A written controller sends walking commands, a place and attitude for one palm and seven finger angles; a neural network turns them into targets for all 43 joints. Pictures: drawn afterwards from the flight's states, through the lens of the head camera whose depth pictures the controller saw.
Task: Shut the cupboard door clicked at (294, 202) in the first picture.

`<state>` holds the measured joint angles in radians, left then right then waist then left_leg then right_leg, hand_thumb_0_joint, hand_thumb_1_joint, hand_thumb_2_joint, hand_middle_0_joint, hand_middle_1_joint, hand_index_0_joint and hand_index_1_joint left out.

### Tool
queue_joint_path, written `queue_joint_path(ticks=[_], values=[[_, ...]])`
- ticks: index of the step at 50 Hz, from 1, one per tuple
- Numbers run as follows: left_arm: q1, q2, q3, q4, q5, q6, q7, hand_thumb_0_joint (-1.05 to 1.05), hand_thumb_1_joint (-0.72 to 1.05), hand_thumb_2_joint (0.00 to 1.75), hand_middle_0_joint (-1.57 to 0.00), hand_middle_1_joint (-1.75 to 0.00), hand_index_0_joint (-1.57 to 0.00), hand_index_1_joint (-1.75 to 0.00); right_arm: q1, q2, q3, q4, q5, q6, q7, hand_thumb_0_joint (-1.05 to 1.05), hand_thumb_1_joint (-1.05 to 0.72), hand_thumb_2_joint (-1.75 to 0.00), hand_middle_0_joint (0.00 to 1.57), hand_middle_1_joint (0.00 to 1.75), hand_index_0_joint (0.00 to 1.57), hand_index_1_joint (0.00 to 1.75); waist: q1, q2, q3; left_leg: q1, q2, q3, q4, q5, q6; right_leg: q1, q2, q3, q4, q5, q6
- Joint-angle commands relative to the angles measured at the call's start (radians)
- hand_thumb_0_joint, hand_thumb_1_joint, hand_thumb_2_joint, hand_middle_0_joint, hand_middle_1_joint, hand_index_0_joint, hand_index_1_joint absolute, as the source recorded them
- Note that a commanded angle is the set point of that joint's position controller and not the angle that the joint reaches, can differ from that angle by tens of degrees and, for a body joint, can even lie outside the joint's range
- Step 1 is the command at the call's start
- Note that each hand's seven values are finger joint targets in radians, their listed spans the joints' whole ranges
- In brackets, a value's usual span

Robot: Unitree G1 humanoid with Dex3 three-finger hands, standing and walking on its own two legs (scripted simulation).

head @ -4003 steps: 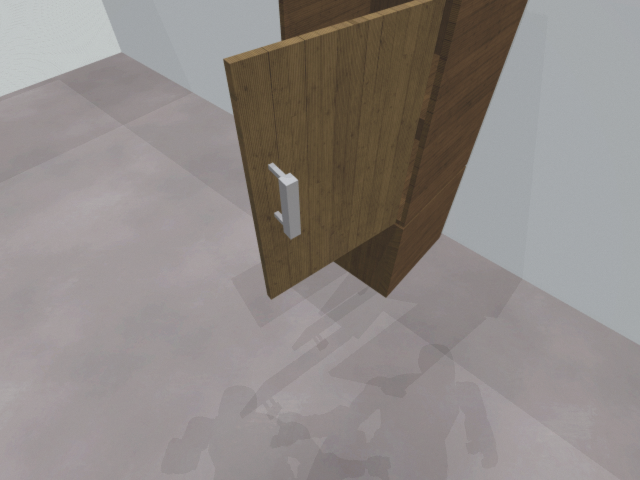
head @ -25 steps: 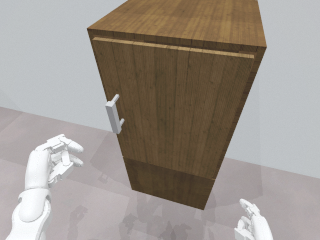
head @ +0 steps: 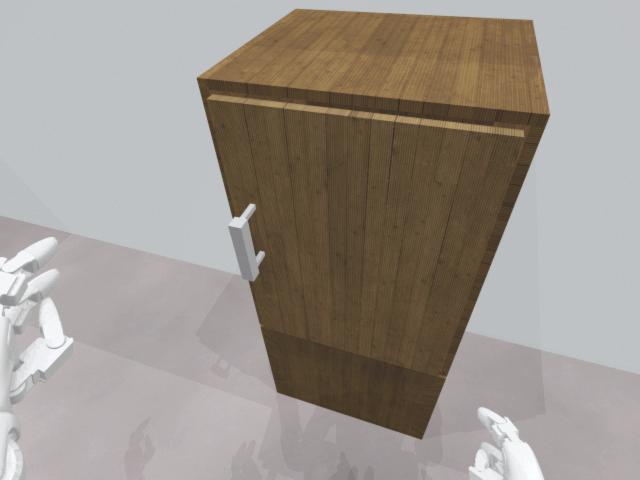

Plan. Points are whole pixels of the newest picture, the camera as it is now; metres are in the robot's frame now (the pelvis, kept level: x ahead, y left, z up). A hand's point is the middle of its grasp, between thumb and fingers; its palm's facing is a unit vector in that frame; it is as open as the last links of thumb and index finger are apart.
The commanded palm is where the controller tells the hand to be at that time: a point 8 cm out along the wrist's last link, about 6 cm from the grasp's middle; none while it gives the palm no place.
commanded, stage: draw the hand back to the body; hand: left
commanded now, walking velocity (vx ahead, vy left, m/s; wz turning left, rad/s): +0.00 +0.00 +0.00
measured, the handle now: (250, 242) +0.50 +0.20 -0.01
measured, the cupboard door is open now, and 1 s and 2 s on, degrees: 0 0 0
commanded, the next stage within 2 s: step back with the hand held close in 0.28 s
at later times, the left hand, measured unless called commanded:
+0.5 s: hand (75, 342) +0.19 +0.26 +0.16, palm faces +0.47 -0.78 -0.41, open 7.5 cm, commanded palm +0.13 +0.29 +0.17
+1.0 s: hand (28, 393) +0.14 +0.28 +0.15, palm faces +0.43 -0.77 -0.47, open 7.5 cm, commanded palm +0.08 +0.31 +0.17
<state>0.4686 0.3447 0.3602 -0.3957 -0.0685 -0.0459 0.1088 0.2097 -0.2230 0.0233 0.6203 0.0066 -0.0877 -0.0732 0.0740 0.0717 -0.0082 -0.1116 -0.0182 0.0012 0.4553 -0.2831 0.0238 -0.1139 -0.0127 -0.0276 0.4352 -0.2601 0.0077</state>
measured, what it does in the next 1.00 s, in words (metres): shifts its weight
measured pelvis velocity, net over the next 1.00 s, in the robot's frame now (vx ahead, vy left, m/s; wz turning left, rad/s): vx -0.07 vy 0.02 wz -0.02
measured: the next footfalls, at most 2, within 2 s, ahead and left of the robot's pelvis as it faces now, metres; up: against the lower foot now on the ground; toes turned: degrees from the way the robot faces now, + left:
right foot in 1.42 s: -0.09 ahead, -0.12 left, +0.00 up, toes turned +5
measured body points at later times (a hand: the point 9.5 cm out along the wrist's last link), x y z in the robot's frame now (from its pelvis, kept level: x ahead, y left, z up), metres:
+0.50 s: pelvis -0.01 -0.01 +0.00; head -0.03 -0.03 +0.45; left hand +0.15 +0.30 +0.18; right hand +0.17 -0.23 -0.09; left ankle -0.02 +0.10 -0.74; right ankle -0.01 -0.12 -0.74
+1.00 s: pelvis -0.07 +0.02 -0.01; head -0.07 +0.02 +0.44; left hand +0.11 +0.32 +0.18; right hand +0.10 -0.23 -0.08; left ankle -0.02 +0.10 -0.74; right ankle -0.01 -0.12 -0.74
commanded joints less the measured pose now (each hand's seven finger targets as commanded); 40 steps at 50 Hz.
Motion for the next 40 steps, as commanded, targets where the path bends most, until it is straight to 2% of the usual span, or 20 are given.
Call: queue_joint_path(ticks=[1, 2, 5, 6, 7, 10, 13, 14, 16, 20, 21, 22, 23, 25, 29, 31, 32, 33, 35, 40], values=[[-0.122, 0.162, 0.075, -0.162, -0.004, -0.055, 0.011, 0.0, 0.9, 0.9, -0.2, -0.3, -0.2, -0.3, -0.131, -0.104, -0.037, -0.164, 0.006, -0.053, -0.011, 0.0, -0.9, -0.9, 0.2, 0.3, 0.2, 0.3, -0.02, -0.048, -0.032, -0.035, 0.035, -0.005, -0.084, 0.222, -0.003, -0.006, 0.003, -0.01, -0.05, 0.162, -0.019], [-0.123, 0.175, 0.085, -0.159, -0.002, -0.055, 0.011, 0.0, 0.9, 0.9, -0.2, -0.3, -0.2, -0.3, -0.135, -0.107, -0.039, -0.16, 0.006, -0.056, -0.014, 0.0, -0.9, -0.9, 0.2, 0.3, 0.2, 0.3, -0.017, -0.029, -0.03, -0.034, 0.035, -0.003, -0.085, 0.215, 0.0, -0.006, 0.003, -0.005, -0.059, 0.159, -0.02], [-0.129, 0.183, 0.091, -0.18, -0.003, -0.065, 0.015, 0.0, 0.9, 0.9, -0.2, -0.3, -0.2, -0.3, -0.142, -0.099, -0.035, -0.164, 0.005, -0.056, -0.016, 0.0, -0.9, -0.9, 0.2, 0.3, 0.2, 0.3, -0.01, -0.023, -0.052, -0.034, 0.029, -0.004, -0.087, 0.197, 0.002, 0.012, -0.001, -0.003, -0.053, 0.143, -0.022], [-0.138, 0.188, 0.093, -0.195, -0.002, -0.068, 0.016, 0.0, 0.9, 0.9, -0.2, -0.3, -0.2, -0.3, -0.144, -0.098, -0.034, -0.165, 0.006, -0.059, -0.016, 0.0, -0.9, -0.9, 0.2, 0.3, 0.2, 0.3, -0.009, 0.004, -0.058, -0.03, 0.028, -0.002, -0.087, 0.189, 0.001, 0.013, -0.001, -0.001, -0.054, 0.137, -0.023], [-0.142, 0.208, 0.108, -0.212, 0.0, -0.072, 0.018, 0.0, 0.9, 0.9, -0.2, -0.3, -0.2, -0.3, -0.145, -0.101, -0.035, -0.16, 0.004, -0.066, -0.019, 0.0, -0.9, -0.9, 0.2, 0.3, 0.2, 0.3, -0.006, 0.0, -0.068, -0.032, 0.029, -0.006, -0.085, 0.2, 0.001, 0.022, 0.002, 0.0, -0.057, 0.15, -0.023], [-0.127, 0.198, 0.106, -0.213, -0.002, -0.074, 0.02, 0.0, 0.9, 0.9, -0.2, -0.3, -0.2, -0.3, -0.145, -0.091, -0.031, -0.16, 0.003, -0.074, -0.018, 0.0, -0.9, -0.9, 0.2, 0.3, 0.2, 0.3, -0.005, 0.033, -0.055, -0.037, 0.026, -0.001, -0.087, 0.198, -0.003, 0.022, 0.0, 0.0, -0.052, 0.152, -0.025], [-0.123, 0.191, 0.104, -0.198, -0.004, -0.072, 0.018, 0.0, 0.9, 0.9, -0.2, -0.3, -0.2, -0.3, -0.143, -0.093, -0.031, -0.157, 0.004, -0.075, -0.017, 0.0, -0.9, -0.9, 0.2, 0.3, 0.2, 0.3, -0.007, 0.02, -0.036, -0.042, 0.03, -0.002, -0.092, 0.199, -0.005, 0.019, 0.002, 0.0, -0.056, 0.151, -0.025], [-0.115, 0.188, 0.106, -0.182, -0.005, -0.072, 0.017, 0.0, 0.9, 0.9, -0.2, -0.3, -0.2, -0.3, -0.143, -0.091, -0.032, -0.157, 0.004, -0.074, -0.018, 0.0, -0.9, -0.9, 0.2, 0.3, 0.2, 0.3, -0.007, -0.008, -0.024, -0.047, 0.03, 0.0, -0.091, 0.192, -0.003, 0.009, 0.004, -0.001, -0.061, 0.143, -0.023], [-0.107, 0.179, 0.103, -0.163, -0.008, -0.073, 0.013, 0.0, 0.9, 0.9, -0.2, -0.3, -0.2, -0.3, -0.143, -0.092, -0.033, -0.157, 0.006, -0.071, -0.015, 0.0, -0.9, -0.9, 0.2, 0.3, 0.2, 0.3, -0.009, -0.01, -0.008, -0.052, 0.03, 0.001, -0.093, 0.174, -0.002, -0.001, 0.004, 0.003, -0.068, 0.124, -0.022], [-0.114, 0.179, 0.097, -0.172, -0.007, -0.076, 0.011, 0.0, 0.9, 0.9, -0.2, -0.3, -0.2, -0.3, -0.143, -0.095, -0.036, -0.16, 0.006, -0.069, -0.016, 0.0, -0.9, -0.9, 0.2, 0.3, 0.2, 0.3, -0.01, -0.001, -0.024, -0.04, 0.029, 0.005, -0.092, 0.169, 0.002, 0.003, 0.002, 0.007, -0.071, 0.119, -0.021], [-0.213, 0.28, 0.194, -0.215, 0.002, -0.12, 0.021, 0.0, 0.9, 0.9, -0.2, -0.3, -0.2, -0.3, -0.127, -0.125, -0.049, -0.189, 0.013, -0.05, -0.01, 0.0, -0.9, -0.9, 0.2, 0.3, 0.2, 0.3, -0.049, -0.021, -0.004, -0.109, 0.049, -0.015, -0.034, 0.091, 0.024, -0.066, -0.06, 0.128, -0.133, 0.124, -0.028], [-0.204, 0.291, 0.209, -0.187, 0.008, -0.136, 0.024, 0.0, 0.9, 0.9, -0.2, -0.3, -0.2, -0.3, -0.118, -0.114, -0.047, -0.175, 0.011, -0.041, -0.013, 0.0, -0.9, -0.9, 0.2, 0.3, 0.2, 0.3, -0.051, -0.061, -0.004, -0.109, 0.038, -0.029, 0.007, 0.07, 0.022, -0.088, -0.097, 0.167, -0.158, 0.122, -0.045], [-0.108, 0.217, 0.145, -0.137, 0.008, -0.141, 0.019, 0.0, 0.9, 0.9, -0.2, -0.3, -0.2, -0.3, -0.117, -0.112, -0.051, -0.165, 0.008, -0.032, -0.01, 0.0, -0.9, -0.9, 0.2, 0.3, 0.2, 0.3, -0.062, -0.112, -0.025, -0.101, 0.039, -0.031, 0.037, 0.088, 0.018, -0.106, -0.123, 0.167, -0.151, 0.136, -0.055], [-0.054, 0.187, 0.113, -0.14, 0.01, -0.151, 0.019, 0.0, 0.9, 0.9, -0.2, -0.3, -0.2, -0.3, -0.113, -0.119, -0.06, -0.169, 0.006, -0.015, -0.004, 0.0, -0.9, -0.9, 0.2, 0.3, 0.2, 0.3, -0.068, -0.08, -0.064, -0.092, 0.046, -0.026, 0.046, 0.121, 0.013, -0.12, -0.137, 0.161, -0.124, 0.164, -0.06], [-0.006, 0.227, 0.152, -0.203, 0.008, -0.167, 0.032, 0.0, 0.9, 0.9, -0.2, -0.3, -0.2, -0.3, -0.12, -0.135, -0.071, -0.194, 0.004, 0.009, -0.016, 0.0, -0.9, -0.9, 0.2, 0.3, 0.2, 0.3, -0.064, 0.012, -0.15, -0.096, 0.091, -0.053, -0.026, 0.364, 0.008, -0.038, -0.072, 0.072, 0.021, 0.351, -0.028], [0.009, 0.247, 0.174, -0.225, 0.005, -0.164, 0.035, 0.0, 0.9, 0.9, -0.2, -0.3, -0.2, -0.3, -0.119, -0.135, -0.074, -0.212, 0.007, 0.028, -0.02, 0.0, -0.9, -0.9, 0.2, 0.3, 0.2, 0.3, -0.062, 0.002, -0.185, -0.108, 0.104, -0.057, -0.018, 0.47, 0.006, 0.002, -0.055, 0.062, 0.069, 0.437, -0.018], [0.015, 0.276, 0.202, -0.226, 0.004, -0.161, 0.037, 0.0, 0.9, 0.9, -0.2, -0.3, -0.2, -0.3, -0.121, -0.137, -0.076, -0.215, 0.006, 0.035, -0.024, 0.0, -0.9, -0.9, 0.2, 0.3, 0.2, 0.3, -0.059, -0.003, -0.198, -0.116, 0.107, -0.058, -0.011, 0.494, 0.003, 0.014, -0.058, 0.063, 0.08, 0.465, -0.019], [0.031, 0.259, 0.191, -0.225, 0.001, -0.159, 0.036, 0.0, 0.9, 0.9, -0.2, -0.3, -0.2, -0.3, -0.115, -0.13, -0.076, -0.223, 0.01, 0.043, -0.024, 0.0, -0.9, -0.9, 0.2, 0.3, 0.2, 0.3, -0.063, -0.028, -0.203, -0.124, 0.108, -0.055, -0.003, 0.502, 0.001, 0.021, -0.061, 0.069, 0.088, 0.492, -0.02], [0.046, 0.258, 0.192, -0.226, 0.0, -0.155, 0.039, 0.0, 0.9, 0.9, -0.2, -0.3, -0.2, -0.3, -0.111, -0.131, -0.079, -0.234, 0.012, 0.056, -0.025, 0.0, -0.9, -0.9, 0.2, 0.3, 0.2, 0.3, -0.067, -0.039, -0.196, -0.148, 0.109, -0.049, 0.0, 0.463, 0.003, 0.011, -0.065, 0.083, 0.094, 0.492, -0.019], [0.056, 0.246, 0.182, -0.232, 0.005, -0.158, 0.048, 0.0, 0.9, 0.9, -0.2, -0.3, -0.2, -0.3, -0.107, -0.137, -0.078, -0.241, 0.013, 0.06, -0.026, 0.0, -0.9, -0.9, 0.2, 0.3, 0.2, 0.3, -0.07, -0.018, -0.142, -0.275, 0.119, -0.077, -0.047, 0.221, 0.021, -0.004, -0.05, 0.099, 0.092, 0.31, -0.012]])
